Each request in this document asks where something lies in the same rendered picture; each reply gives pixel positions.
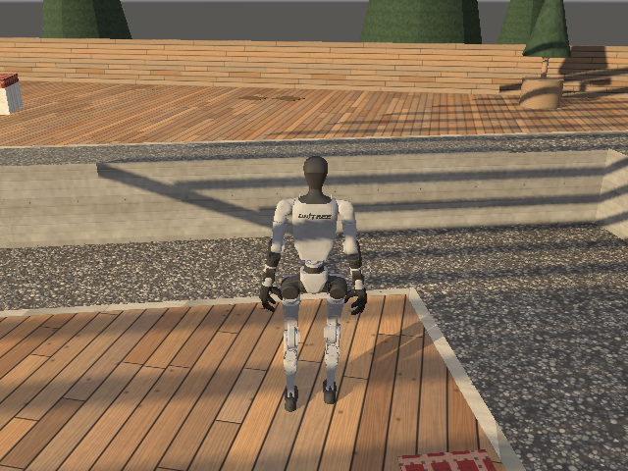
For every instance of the robot right forearm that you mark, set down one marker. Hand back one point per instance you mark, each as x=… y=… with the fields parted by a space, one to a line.
x=356 y=269

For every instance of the robot left foot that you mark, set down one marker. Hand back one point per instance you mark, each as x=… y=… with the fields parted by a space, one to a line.
x=290 y=404

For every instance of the robot right upper arm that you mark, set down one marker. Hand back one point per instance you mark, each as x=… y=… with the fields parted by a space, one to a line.
x=345 y=208

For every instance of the right robot hand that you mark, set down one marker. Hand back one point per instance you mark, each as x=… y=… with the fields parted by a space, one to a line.
x=360 y=302

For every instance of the left robot hand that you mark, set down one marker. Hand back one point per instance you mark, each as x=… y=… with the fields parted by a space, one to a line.
x=265 y=296

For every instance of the robot left upper arm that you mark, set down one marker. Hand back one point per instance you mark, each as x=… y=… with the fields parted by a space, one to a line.
x=284 y=207

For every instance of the humanoid robot torso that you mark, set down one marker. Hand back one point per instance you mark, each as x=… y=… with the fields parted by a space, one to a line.
x=314 y=236

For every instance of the robot left forearm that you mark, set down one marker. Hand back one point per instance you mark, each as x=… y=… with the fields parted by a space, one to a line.
x=271 y=266

